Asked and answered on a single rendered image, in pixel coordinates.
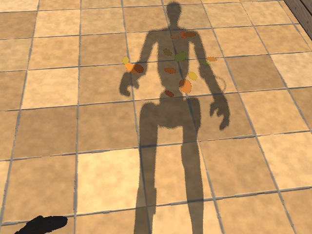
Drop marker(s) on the robot left hand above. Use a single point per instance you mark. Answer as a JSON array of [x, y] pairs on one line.
[[42, 225]]

